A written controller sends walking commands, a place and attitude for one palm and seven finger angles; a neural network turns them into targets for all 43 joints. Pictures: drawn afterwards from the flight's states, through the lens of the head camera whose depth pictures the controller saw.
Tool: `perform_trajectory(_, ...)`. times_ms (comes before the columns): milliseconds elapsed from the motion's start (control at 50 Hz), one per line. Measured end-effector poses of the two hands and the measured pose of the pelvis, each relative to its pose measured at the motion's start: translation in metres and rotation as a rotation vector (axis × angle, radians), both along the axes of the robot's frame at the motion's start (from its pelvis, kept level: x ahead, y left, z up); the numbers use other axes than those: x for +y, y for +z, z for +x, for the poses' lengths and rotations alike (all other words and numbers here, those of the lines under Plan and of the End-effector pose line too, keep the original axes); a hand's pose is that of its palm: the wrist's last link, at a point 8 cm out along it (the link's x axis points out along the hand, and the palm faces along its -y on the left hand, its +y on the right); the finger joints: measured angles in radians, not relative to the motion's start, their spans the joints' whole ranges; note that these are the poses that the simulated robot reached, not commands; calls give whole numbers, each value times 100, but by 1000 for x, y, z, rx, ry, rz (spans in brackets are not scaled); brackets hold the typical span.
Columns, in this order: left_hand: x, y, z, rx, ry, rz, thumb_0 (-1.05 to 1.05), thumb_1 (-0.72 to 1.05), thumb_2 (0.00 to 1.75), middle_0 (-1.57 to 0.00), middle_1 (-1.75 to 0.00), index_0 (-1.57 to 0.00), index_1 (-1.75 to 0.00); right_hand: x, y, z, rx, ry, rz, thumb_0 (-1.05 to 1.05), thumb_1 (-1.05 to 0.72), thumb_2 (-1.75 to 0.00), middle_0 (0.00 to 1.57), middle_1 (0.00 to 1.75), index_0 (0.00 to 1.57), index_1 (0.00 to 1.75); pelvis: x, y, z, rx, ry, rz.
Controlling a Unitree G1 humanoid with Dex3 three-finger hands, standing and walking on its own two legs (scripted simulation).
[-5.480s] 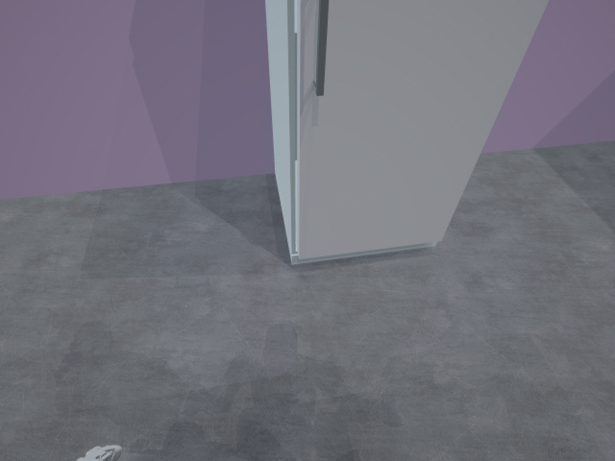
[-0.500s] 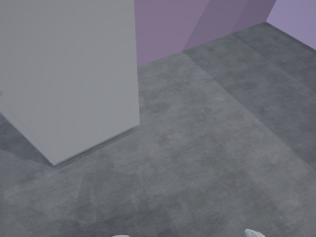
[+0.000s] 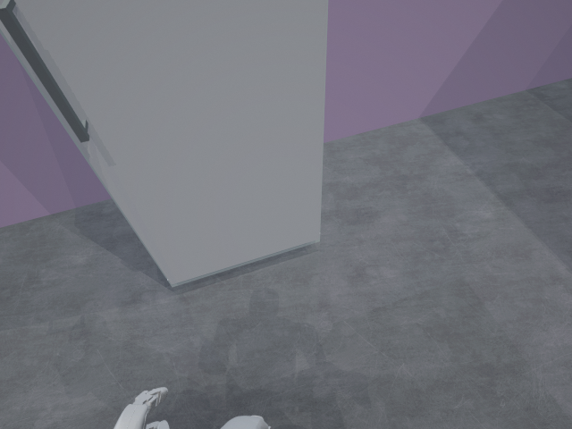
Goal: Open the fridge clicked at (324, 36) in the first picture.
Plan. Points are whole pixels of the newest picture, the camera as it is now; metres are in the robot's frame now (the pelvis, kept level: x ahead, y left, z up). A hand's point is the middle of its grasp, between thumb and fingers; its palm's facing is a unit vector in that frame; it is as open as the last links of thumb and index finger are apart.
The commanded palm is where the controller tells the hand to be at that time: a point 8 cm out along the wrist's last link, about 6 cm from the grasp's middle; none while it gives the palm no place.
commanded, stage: turn to face it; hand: left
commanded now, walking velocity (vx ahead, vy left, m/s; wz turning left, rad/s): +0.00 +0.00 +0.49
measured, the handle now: (50, 78) +0.66 +0.44 +0.16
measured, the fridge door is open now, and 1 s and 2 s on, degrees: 0 0 0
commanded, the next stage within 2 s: take the last steps up to it in 0.46 s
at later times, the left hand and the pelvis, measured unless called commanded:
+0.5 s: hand out of the picture -0.03 +0.27 -0.17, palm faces +0.25 -0.94 -0.24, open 7.4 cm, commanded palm none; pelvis -0.01 +0.05 +0.01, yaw +12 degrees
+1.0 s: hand out of the picture -0.06 +0.18 -0.15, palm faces +0.37 -0.91 -0.17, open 7.4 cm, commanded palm none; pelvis +0.04 +0.05 +0.01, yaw +18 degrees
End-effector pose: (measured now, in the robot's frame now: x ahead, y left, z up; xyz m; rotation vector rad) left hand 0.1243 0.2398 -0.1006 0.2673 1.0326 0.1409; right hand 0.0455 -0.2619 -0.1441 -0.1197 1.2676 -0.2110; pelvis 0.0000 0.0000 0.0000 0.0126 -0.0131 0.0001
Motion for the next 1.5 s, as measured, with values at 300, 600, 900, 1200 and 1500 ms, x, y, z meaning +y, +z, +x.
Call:
perform_trajectory(300,44,-40,-132,224,259,-67,1,90,90,-20,-30,-21,-30,43,19,76,-59,255,-61,1,-91,-90,19,30,19,30,29,-5,-6,5,160,-5)
perform_trajectory(600,66,-29,-157,251,361,-83,1,91,90,-19,-30,-20,-30,100,27,75,-65,341,-20,1,-91,-90,20,30,20,30,47,10,-12,-2,233,-25)
perform_trajectory(900,2,-20,-175,248,432,-125,1,91,90,-20,-30,-21,-30,68,8,55,74,316,35,1,-91,-90,20,30,20,30,32,13,22,-14,293,6)
perform_trajectory(1200,22,-51,-214,587,537,-292,1,90,90,-20,-30,-20,-30,174,6,163,-38,406,-7,1,-91,-90,19,30,19,30,113,-9,84,-10,301,-17)
perform_trajectory(1500,147,-23,48,134,362,-120,1,91,90,-19,-30,-20,-29,194,10,155,127,263,36,0,-92,-90,20,30,20,30,142,11,171,-9,274,12)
